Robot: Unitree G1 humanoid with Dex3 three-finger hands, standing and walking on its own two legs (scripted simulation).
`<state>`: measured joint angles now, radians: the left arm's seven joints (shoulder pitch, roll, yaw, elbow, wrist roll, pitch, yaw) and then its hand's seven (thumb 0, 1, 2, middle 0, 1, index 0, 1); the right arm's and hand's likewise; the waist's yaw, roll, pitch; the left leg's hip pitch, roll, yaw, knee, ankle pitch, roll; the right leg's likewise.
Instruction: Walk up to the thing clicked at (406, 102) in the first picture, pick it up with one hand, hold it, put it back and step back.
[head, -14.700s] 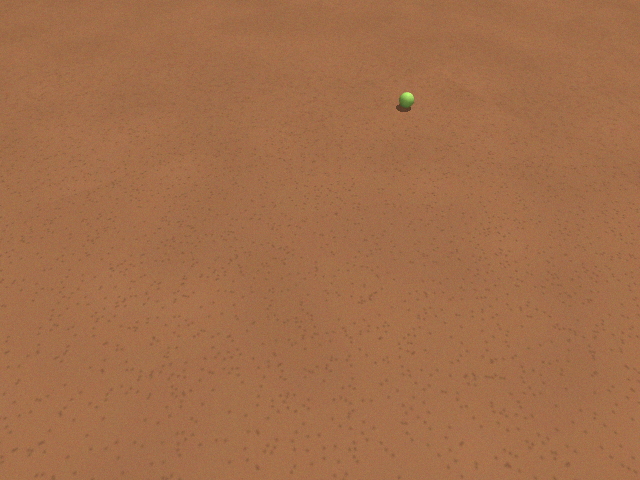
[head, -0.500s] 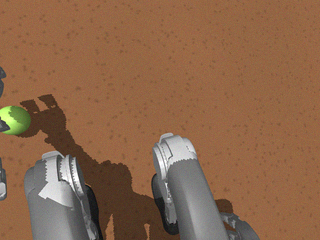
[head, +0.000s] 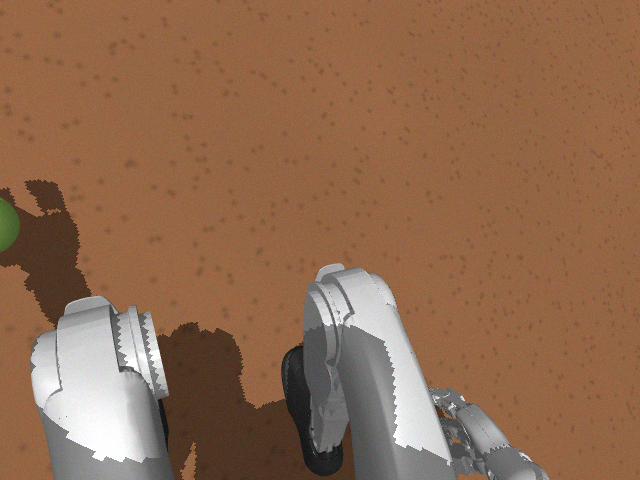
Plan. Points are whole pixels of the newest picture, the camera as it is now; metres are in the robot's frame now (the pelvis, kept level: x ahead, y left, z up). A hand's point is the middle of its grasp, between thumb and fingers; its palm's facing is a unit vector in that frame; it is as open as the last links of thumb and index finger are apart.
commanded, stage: rest palm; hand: left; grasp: from above
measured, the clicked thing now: out of the picture +0.42 +0.35 -0.26
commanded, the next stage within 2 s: close in 1.00 s
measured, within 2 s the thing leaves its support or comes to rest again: neither
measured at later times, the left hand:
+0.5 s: hand out of the picture +0.41 +0.34 -0.23, palm faces -0.45 -0.18 -0.88, open 14.2 cm
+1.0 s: hand out of the picture +0.40 +0.33 -0.25, palm faces -0.43 -0.17 -0.88, open 13.9 cm
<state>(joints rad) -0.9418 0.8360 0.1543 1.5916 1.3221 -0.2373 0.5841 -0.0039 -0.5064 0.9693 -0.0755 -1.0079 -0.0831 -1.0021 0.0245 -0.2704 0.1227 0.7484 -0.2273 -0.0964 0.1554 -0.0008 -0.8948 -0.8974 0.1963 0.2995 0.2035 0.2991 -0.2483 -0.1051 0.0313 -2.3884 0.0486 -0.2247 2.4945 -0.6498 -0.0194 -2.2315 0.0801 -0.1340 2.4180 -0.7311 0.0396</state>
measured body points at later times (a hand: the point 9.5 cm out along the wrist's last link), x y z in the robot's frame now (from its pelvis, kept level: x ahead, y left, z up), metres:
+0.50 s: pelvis +0.00 +0.00 +0.00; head +0.26 +0.11 +0.35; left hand +0.43 +0.34 -0.18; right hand +0.08 -0.26 -0.09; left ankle +0.08 +0.14 -0.27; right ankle +0.09 -0.12 -0.27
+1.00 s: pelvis +0.00 +0.00 -0.01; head +0.26 +0.12 +0.34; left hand +0.42 +0.34 -0.20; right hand +0.09 -0.25 -0.09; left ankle +0.08 +0.14 -0.27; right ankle +0.09 -0.12 -0.27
